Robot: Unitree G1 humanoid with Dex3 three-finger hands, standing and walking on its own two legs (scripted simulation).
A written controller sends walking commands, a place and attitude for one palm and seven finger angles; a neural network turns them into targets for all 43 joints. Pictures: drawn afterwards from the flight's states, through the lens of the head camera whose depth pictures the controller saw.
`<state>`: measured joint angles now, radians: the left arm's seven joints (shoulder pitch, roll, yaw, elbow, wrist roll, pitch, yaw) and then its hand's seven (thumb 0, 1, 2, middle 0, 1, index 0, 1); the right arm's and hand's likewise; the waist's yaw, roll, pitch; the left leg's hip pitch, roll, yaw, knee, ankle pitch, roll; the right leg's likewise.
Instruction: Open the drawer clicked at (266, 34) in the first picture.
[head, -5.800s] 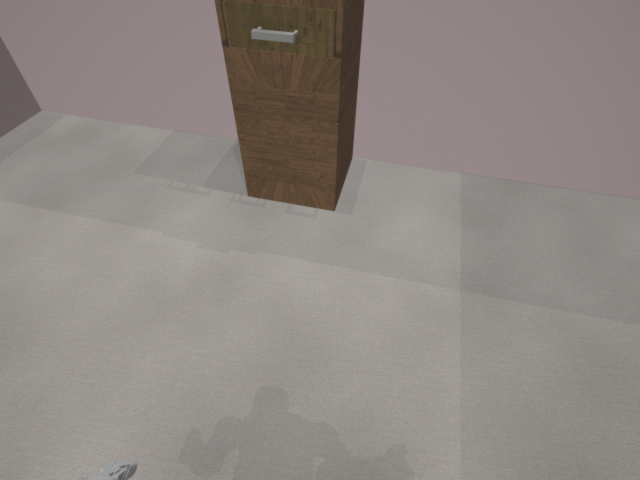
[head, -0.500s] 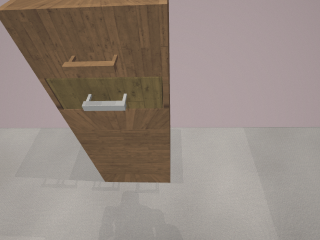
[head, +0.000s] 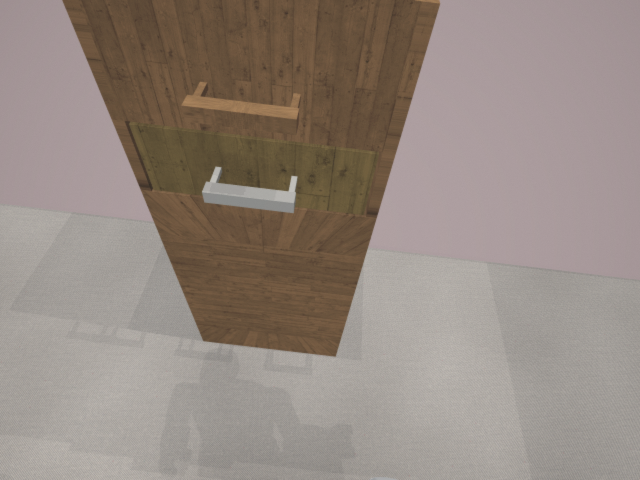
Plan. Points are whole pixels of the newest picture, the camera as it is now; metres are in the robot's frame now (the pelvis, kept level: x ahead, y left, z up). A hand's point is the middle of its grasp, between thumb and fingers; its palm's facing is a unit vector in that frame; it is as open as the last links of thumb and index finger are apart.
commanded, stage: come to a stop and stand still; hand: left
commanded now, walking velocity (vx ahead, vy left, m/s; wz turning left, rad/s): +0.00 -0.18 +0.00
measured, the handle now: (252, 187) +0.53 +0.16 +0.01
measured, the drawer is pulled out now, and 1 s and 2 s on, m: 0.00 0.00 0.00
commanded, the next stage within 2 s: look again from close up in 0.78 s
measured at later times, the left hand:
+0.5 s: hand out of the picture +0.01 +0.11 -0.17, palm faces +0.01 -0.97 -0.24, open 7.2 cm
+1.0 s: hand out of the picture -0.06 +0.09 -0.18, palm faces +0.03 -0.99 -0.15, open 7.4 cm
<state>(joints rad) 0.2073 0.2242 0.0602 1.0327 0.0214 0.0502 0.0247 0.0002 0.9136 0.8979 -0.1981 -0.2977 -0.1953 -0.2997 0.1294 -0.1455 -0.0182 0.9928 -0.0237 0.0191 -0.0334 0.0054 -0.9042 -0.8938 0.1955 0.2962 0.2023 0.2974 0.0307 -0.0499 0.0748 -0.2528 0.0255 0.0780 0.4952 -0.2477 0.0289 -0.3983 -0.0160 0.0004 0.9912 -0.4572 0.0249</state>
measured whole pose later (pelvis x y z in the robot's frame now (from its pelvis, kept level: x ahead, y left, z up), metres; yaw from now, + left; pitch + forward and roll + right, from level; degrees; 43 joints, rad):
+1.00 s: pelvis -0.03 -0.06 +0.00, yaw -1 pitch -1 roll -1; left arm 0.36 0.08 -0.01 1.12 0.03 -0.04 0.05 0.00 0.91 0.90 -0.20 -0.30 -0.20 -0.30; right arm 0.24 -0.18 -0.02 1.07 -0.01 0.01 -0.03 0.02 -0.93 -0.89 0.19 0.30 0.20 0.30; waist 0.00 0.03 0.05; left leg -0.26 0.06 0.03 0.58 -0.28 0.00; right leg -0.14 0.02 -0.06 0.45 -0.30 -0.02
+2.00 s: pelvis +0.01 -0.03 -0.01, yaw -2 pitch +0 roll +0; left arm 0.45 0.10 0.00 1.14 0.02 0.00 0.02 0.00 0.91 0.90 -0.20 -0.30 -0.20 -0.30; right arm 0.30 -0.14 0.00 1.08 -0.02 -0.04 -0.04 0.01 -0.92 -0.89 0.19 0.30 0.20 0.30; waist 0.02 -0.05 -0.01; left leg -0.27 0.01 0.13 0.60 -0.33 0.06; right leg -0.23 -0.04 -0.05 0.70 -0.49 -0.01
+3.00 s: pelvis +0.00 -0.06 +0.00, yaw -1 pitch -1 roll +1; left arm 0.29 0.16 -0.02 1.08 0.01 -0.01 0.03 0.00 0.91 0.90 -0.20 -0.30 -0.20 -0.30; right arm 0.28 -0.16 0.02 1.11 -0.01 -0.01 -0.02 0.01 -0.91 -0.89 0.20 0.30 0.20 0.30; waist 0.00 0.00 0.03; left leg -0.20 0.02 0.10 0.46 -0.25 0.01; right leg -0.18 -0.01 -0.07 0.48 -0.29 -0.03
